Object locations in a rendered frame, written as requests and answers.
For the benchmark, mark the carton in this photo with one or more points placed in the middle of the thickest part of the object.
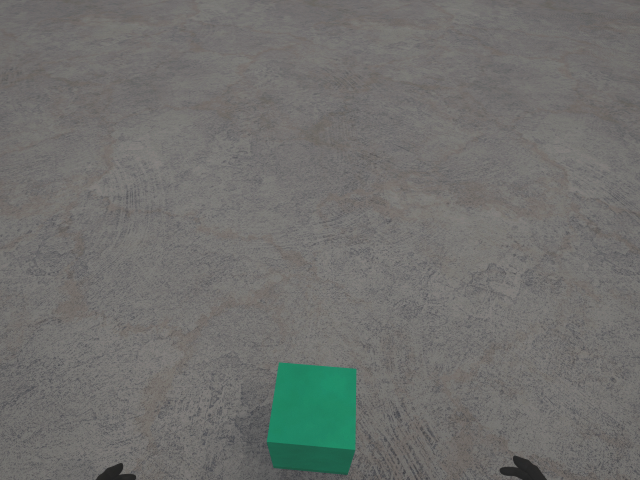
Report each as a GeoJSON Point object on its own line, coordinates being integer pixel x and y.
{"type": "Point", "coordinates": [313, 418]}

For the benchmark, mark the right robot hand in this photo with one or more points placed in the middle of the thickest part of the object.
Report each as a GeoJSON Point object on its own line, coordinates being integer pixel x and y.
{"type": "Point", "coordinates": [525, 471]}

